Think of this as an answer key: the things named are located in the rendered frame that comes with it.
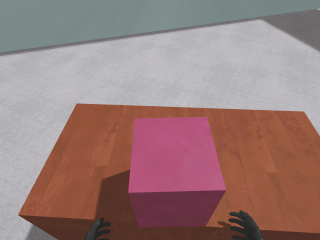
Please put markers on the pedestal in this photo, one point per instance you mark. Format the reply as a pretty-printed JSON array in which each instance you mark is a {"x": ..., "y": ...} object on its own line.
[{"x": 269, "y": 160}]

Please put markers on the right robot hand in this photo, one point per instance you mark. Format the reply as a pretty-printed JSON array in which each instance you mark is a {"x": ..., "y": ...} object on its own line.
[{"x": 250, "y": 229}]

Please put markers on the left robot hand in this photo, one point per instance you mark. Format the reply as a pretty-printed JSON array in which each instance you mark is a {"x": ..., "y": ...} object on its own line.
[{"x": 93, "y": 232}]

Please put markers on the carton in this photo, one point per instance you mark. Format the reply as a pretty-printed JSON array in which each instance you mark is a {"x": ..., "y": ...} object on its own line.
[{"x": 175, "y": 177}]

